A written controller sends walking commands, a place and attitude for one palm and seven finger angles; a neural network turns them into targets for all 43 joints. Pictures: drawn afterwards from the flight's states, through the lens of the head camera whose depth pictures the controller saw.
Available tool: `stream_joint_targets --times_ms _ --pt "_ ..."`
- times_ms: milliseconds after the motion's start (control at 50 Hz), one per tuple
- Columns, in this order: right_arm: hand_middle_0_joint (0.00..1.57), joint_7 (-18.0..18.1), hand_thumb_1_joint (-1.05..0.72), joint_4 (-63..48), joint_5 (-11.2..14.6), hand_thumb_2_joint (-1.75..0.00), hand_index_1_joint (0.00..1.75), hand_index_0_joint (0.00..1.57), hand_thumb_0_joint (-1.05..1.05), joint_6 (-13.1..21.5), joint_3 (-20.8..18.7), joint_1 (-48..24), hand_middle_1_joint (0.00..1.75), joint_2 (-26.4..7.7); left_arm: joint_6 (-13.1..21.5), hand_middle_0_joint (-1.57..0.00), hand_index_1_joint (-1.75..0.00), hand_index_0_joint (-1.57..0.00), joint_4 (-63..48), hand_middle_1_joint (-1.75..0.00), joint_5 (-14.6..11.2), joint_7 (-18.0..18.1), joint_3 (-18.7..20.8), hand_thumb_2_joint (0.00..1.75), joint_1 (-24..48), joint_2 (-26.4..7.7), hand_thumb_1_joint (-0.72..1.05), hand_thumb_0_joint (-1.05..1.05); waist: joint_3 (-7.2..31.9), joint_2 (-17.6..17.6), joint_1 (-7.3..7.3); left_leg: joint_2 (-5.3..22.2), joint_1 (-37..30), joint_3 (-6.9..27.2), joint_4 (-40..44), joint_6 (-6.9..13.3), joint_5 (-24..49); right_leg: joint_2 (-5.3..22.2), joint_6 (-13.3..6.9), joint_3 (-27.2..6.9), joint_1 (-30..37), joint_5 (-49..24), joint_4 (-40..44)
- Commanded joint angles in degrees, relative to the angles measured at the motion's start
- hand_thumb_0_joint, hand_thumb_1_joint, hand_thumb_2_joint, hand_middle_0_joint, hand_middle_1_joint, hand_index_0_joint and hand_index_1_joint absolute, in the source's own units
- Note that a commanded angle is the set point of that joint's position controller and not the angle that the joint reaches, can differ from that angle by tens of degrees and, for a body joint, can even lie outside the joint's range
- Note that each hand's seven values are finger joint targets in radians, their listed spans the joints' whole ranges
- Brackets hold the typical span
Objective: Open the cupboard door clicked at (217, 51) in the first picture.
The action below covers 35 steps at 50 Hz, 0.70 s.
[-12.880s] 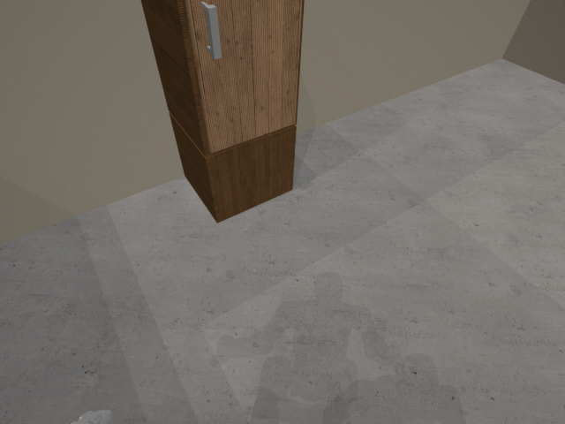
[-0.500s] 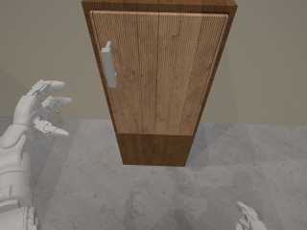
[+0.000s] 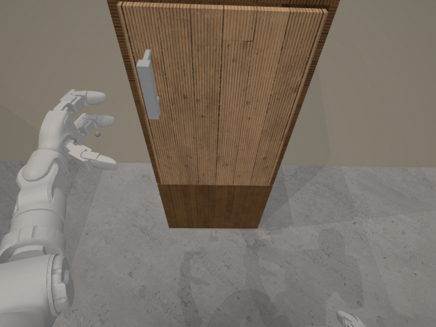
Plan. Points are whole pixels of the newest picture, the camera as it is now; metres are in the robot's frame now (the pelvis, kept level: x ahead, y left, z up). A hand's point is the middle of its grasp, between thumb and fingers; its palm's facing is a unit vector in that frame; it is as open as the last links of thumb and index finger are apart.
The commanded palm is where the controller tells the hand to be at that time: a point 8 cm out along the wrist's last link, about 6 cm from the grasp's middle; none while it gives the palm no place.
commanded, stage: move the hooked fingers beside the handle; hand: left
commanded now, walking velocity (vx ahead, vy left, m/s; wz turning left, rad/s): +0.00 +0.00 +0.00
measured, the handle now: (151, 85) +0.58 +0.15 +0.11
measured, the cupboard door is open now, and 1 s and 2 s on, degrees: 0 0 0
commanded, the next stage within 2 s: slide the fingers in behind the handle in 1.50 s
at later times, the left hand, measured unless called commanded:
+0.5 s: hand (115, 107) +0.50 +0.21 +0.12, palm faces -0.01 -1.00 +0.00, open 14.0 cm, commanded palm +0.49 +0.26 +0.12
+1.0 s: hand (120, 100) +0.54 +0.21 +0.10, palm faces +0.00 -1.00 +0.00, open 14.0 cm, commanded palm +0.51 +0.26 +0.11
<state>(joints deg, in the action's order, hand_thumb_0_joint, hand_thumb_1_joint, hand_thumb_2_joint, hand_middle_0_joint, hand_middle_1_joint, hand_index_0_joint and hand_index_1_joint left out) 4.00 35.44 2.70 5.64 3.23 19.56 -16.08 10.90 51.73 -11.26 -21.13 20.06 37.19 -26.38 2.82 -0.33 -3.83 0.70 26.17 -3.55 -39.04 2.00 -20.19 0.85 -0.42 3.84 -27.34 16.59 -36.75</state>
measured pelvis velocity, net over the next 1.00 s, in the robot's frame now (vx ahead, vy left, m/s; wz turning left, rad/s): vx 0.02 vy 0.00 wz -0.04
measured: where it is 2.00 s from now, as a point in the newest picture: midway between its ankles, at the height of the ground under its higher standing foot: outside the picture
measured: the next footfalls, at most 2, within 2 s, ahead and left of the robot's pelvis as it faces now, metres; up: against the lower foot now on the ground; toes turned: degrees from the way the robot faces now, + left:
none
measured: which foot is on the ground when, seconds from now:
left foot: down 0.00-1.00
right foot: down 0.00-1.00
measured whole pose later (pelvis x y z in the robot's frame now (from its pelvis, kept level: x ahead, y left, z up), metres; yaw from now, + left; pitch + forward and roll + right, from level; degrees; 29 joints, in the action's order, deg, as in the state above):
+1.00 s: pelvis +0.02 +0.00 -0.01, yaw -2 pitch +18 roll -3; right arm 1.4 35.2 0.1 -3.2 2.6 27.0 -16.2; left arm 15.6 70.2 -4.1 -18.6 26.5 56.0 -36.9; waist 3.9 -0.7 -10.9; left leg 2.9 39.3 -3.9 -45.3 2.0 -23.6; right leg -1.2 -0.4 3.3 -39.7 17.9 -40.1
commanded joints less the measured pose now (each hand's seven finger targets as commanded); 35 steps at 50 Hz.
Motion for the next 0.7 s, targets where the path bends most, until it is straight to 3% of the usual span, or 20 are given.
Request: stream_joint_targets --times_ms 0,40,120,160,200,220,260,300,320,340,380,400,440,460,500,540,580,600,640,680 --pt "0.2 0.3 -0.9 -4.9 -0.2 -0.9 0.3 0.2 0.0 0.8 -3.9 4.0 0.3 -9.5 5.3 -0.3 -1.2 -0.3 -8.8 -1.2 -0.3 1.1 3.9 0.3 29.0 -17.1 -0.5 0.0 18.6 -3.1 -0.47 0.0 -7.8 5.0 4.4 -0.7 17.1 -1.8 -1.4 -2.2 6.0 -14.8 2.3" --pt "0.2 0.3 -0.9 -4.5 -0.2 -0.9 0.3 0.2 0.0 0.4 -3.8 4.4 0.3 -9.5 6.1 -0.3 -1.2 -0.3 -6.5 -1.2 0.3 1.0 3.5 0.3 31.1 -17.4 -0.5 0.0 18.7 -4.6 -1.07 0.0 -7.6 5.0 4.1 -0.8 16.1 -1.8 -1.3 -2.3 4.7 -14.1 2.2" --pt "0.2 0.3 -0.9 -3.2 -0.4 -0.9 0.3 0.2 0.0 -0.5 -3.7 6.0 0.3 -10.1 6.9 -0.3 -1.2 -0.3 -0.6 -1.2 1.0 0.6 3.2 0.3 36.4 -18.7 -0.5 0.0 17.7 -3.0 -2.78 0.0 -4.5 5.0 3.3 -0.5 14.0 -1.9 -1.0 -2.6 3.5 -13.3 1.9" --pt "0.2 0.2 -0.9 -3.0 -0.6 -0.9 0.3 0.2 0.0 -0.7 -4.0 6.8 0.3 -10.1 7.8 -0.3 -1.2 -0.3 -1.2 -1.2 1.5 0.5 2.8 0.3 38.2 -18.7 -0.5 0.0 20.8 -6.0 -2.99 0.0 -6.3 5.1 2.6 -0.6 15.9 -1.9 -1.1 -2.7 2.9 -14.3 1.3" --pt "0.2 0.0 -0.9 -2.7 -0.8 -0.9 0.3 0.2 0.0 -1.1 -4.2 8.0 0.3 -10.2 8.5 -0.3 -1.2 -0.3 -0.4 -1.2 1.3 0.3 2.4 0.3 38.2 -17.8 -0.5 0.0 22.7 -4.5 -3.11 0.4 -8.1 6.0 1.9 -0.8 19.4 -2.3 -1.2 -2.1 2.1 -15.3 0.5" --pt "0.2 -0.1 -0.9 -2.4 -0.9 -0.9 0.3 0.2 0.0 -1.3 -4.3 8.2 0.3 -10.2 8.7 -0.3 -1.2 -0.3 -0.2 -1.2 1.2 0.3 3.0 0.3 38.9 -18.2 -0.5 0.0 23.3 -6.0 -3.08 0.5 -8.4 5.8 1.7 -0.9 20.1 -2.3 -1.1 -2.2 1.7 -15.7 0.5" --pt "0.2 -0.2 -0.9 -1.8 -1.0 -0.9 0.3 0.2 0.0 -2.0 -4.4 9.1 0.3 -10.5 8.1 -0.3 -1.2 -0.3 3.3 -1.2 1.3 0.4 3.4 0.3 38.8 -18.5 -0.5 0.0 21.8 -3.2 -3.75 0.5 -6.2 5.5 1.5 -0.6 18.7 -2.4 -0.8 -2.2 1.5 -15.6 0.7" --pt "0.2 -0.1 -0.9 -1.9 -1.2 -0.9 0.3 0.2 0.0 -2.6 -4.3 9.9 0.3 -10.8 7.8 -0.3 -1.2 -0.3 4.3 -1.2 1.9 0.8 4.3 0.3 40.4 -20.7 -0.5 0.0 21.4 -2.8 -3.76 0.3 -3.9 5.4 1.4 -0.4 18.4 -2.4 -0.9 -2.4 2.7 -16.2 0.4" --pt "0.2 -0.3 -0.9 -1.9 -1.2 -0.9 0.3 0.2 0.0 -2.9 -4.4 10.1 0.3 -10.7 7.7 -0.3 -1.2 -0.3 4.4 -1.2 2.5 1.0 4.2 0.3 41.0 -20.9 -0.5 0.0 21.9 -5.3 -3.93 0.2 -4.3 5.1 1.2 -0.4 18.2 -2.3 -0.8 -2.6 1.6 -15.9 0.5" --pt "0.2 -0.3 -0.9 -1.8 -1.4 -0.9 0.3 0.2 0.0 -3.2 -4.3 10.7 0.3 -10.9 7.7 -0.3 -1.2 -0.3 5.3 -1.2 3.3 1.5 6.1 0.3 41.0 -23.8 -0.5 0.0 22.0 -4.7 -3.45 0.2 -3.1 5.3 1.1 -0.4 17.6 -2.3 -0.8 -2.6 2.0 -15.5 0.2" --pt "0.2 -0.3 -0.9 -1.9 -1.4 -0.9 0.3 0.2 0.0 -3.7 -4.2 11.1 0.3 -10.9 7.8 -0.3 -1.2 -0.3 5.7 -1.2 3.9 1.9 4.7 0.3 43.7 -23.4 -0.5 0.0 20.7 -3.8 -4.97 0.2 -1.4 4.9 0.9 0.0 15.7 -2.3 -0.5 -3.0 1.7 -15.0 0.6" --pt "0.2 -0.3 -0.9 -2.1 -1.6 -0.9 0.3 0.2 0.0 -3.8 -4.2 11.7 0.3 -11.0 8.3 -0.3 -1.2 -0.3 5.6 -1.2 3.8 2.2 6.0 0.3 44.3 -24.7 -0.5 0.0 21.9 -3.3 -4.63 0.2 -1.4 5.2 0.7 0.0 16.9 -2.5 -0.7 -2.9 2.9 -15.9 0.2" --pt "0.2 -0.5 -0.9 -2.0 -1.7 -0.9 0.3 0.2 0.0 -4.1 -4.4 12.5 0.3 -11.1 9.1 -0.3 -1.2 -0.3 4.3 -1.2 4.4 2.1 6.7 0.3 46.2 -26.4 -0.5 0.0 26.0 -6.8 -4.72 0.3 -3.5 5.1 0.0 -0.3 19.1 -2.5 -0.7 -3.1 2.7 -17.3 -0.4" --pt "0.2 -0.6 -0.9 -1.8 -1.6 -0.9 0.3 0.2 0.0 -4.3 -4.4 12.6 0.3 -10.8 9.1 -0.3 -1.2 -0.3 5.3 -1.2 4.7 1.9 5.2 0.3 46.4 -24.8 -0.5 0.0 25.2 -8.1 -5.35 0.4 -4.3 5.1 -0.3 -0.4 19.3 -2.6 -0.7 -3.0 0.8 -16.8 -0.2" --pt "0.2 -0.6 -0.9 -1.2 -1.8 -0.9 0.3 0.2 0.0 -4.7 -4.3 13.6 0.3 -11.0 8.8 -0.3 -1.2 -0.3 8.1 -1.2 4.8 2.0 4.3 0.3 47.8 -23.7 -0.5 0.0 23.0 -6.6 -6.53 0.6 -3.5 5.7 -0.5 -0.3 18.7 -2.9 -0.7 -2.5 -1.0 -15.4 -0.1" --pt "0.2 -0.6 -0.9 -1.2 -2.0 -0.9 0.3 0.2 0.0 -5.1 -4.4 14.5 0.3 -11.5 8.1 -0.3 -1.2 -0.3 9.4 -1.2 4.9 2.2 6.2 0.3 47.8 -26.3 -0.5 0.0 24.5 -5.6 -6.46 0.7 -2.5 5.5 -0.8 -0.1 18.1 -2.9 -0.4 -3.0 -0.2 -15.9 -0.1" --pt "0.2 -0.8 -0.9 -0.9 -2.1 -0.9 0.3 0.2 0.0 -5.3 -4.2 15.0 0.3 -11.4 7.5 -0.3 -1.2 -0.3 10.5 -1.2 5.8 2.3 4.3 0.3 50.4 -24.9 -0.5 0.0 23.1 -7.5 -7.63 0.7 -2.2 5.6 -1.0 -0.2 17.5 -2.8 -0.4 -2.7 -2.5 -14.8 -0.1" --pt "0.2 -0.8 -0.9 -0.9 -2.3 -0.9 0.3 0.2 0.0 -5.4 -4.3 15.6 0.3 -11.5 7.6 -0.3 -1.2 -0.3 10.8 -1.2 5.7 2.6 5.0 0.3 50.8 -25.4 -0.5 0.0 23.6 -6.5 -7.62 0.8 -2.4 5.8 -1.5 -0.1 18.8 -3.0 -0.5 -2.6 -2.1 -15.6 -0.4" --pt "0.2 -1.1 -0.9 -0.9 -2.6 -0.9 0.3 0.2 0.0 -5.7 -4.2 16.4 0.3 -11.5 7.7 -0.3 -1.2 -0.3 10.4 -1.2 6.3 2.9 5.6 0.3 51.9 -26.7 -0.5 0.0 26.0 -8.3 -7.53 0.8 -3.3 5.9 -2.0 -0.3 20.9 -3.1 -0.5 -2.7 -2.3 -16.8 -0.8" --pt "0.2 -1.5 -0.9 -1.6 -2.8 -0.9 0.3 0.2 0.0 -6.1 -4.3 17.0 0.3 -11.5 7.8 -0.3 -1.2 -0.3 10.5 -1.2 6.5 3.1 6.9 0.3 48.4 -27.3 -0.5 0.0 28.0 -7.5 -6.36 0.9 -3.4 5.6 -2.4 -0.3 22.9 -3.2 -0.5 -2.6 -1.1 -18.5 -1.4"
